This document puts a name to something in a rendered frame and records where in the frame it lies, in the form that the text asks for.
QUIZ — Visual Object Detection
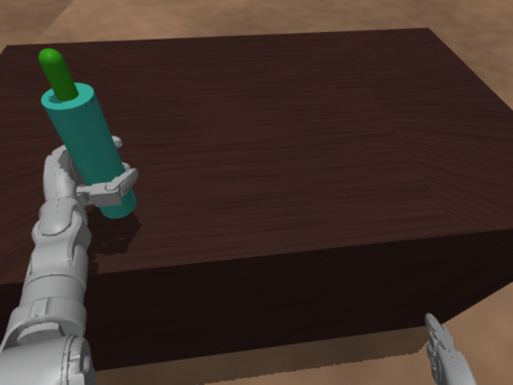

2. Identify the left robot arm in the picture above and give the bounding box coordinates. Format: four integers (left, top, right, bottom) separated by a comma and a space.
0, 197, 96, 385

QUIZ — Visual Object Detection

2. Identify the left robot hand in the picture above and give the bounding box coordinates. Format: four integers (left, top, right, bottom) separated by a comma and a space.
43, 136, 139, 209

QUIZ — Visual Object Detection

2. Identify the right robot hand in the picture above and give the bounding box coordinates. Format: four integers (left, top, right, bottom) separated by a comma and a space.
425, 313, 477, 385

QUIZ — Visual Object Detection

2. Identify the bottle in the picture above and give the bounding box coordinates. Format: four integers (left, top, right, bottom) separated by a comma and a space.
38, 48, 137, 219

